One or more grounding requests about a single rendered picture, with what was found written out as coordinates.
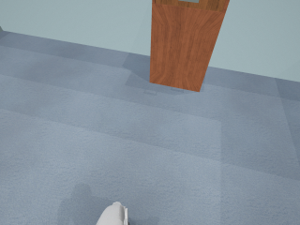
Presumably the left robot thigh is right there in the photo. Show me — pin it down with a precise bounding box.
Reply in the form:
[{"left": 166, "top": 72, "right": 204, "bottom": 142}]
[{"left": 96, "top": 204, "right": 128, "bottom": 225}]

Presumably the cabinet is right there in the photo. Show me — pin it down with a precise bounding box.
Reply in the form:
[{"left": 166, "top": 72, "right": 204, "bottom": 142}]
[{"left": 149, "top": 0, "right": 230, "bottom": 92}]

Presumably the drawer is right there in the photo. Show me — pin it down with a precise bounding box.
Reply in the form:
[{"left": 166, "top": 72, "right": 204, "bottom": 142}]
[{"left": 156, "top": 0, "right": 226, "bottom": 12}]

